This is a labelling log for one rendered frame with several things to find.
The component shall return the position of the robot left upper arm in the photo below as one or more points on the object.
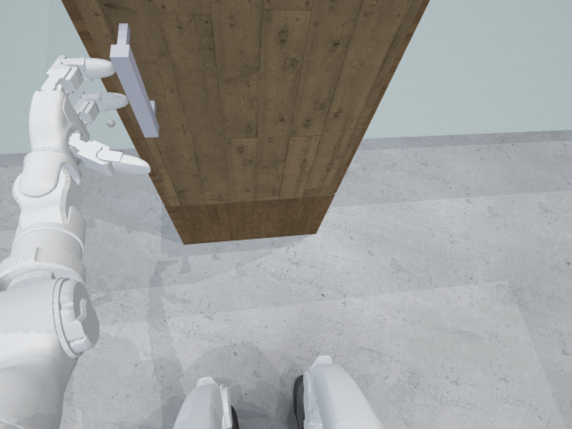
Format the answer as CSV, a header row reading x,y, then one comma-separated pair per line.
x,y
44,328

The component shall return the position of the left robot forearm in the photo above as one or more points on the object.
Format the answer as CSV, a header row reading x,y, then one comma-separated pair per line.
x,y
50,238

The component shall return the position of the robot left hand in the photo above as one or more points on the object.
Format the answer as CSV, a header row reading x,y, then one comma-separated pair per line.
x,y
53,118

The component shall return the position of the right robot thigh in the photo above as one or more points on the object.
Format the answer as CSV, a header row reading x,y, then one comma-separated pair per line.
x,y
332,392

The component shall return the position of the left robot thigh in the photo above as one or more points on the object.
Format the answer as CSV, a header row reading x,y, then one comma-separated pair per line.
x,y
206,407

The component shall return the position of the cupboard door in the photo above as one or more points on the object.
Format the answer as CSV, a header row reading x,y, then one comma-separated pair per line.
x,y
255,99

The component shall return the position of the robot thigh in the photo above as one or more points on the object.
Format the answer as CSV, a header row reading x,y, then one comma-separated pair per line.
x,y
332,392
206,407

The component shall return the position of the handle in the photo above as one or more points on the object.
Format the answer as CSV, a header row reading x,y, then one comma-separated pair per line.
x,y
128,73

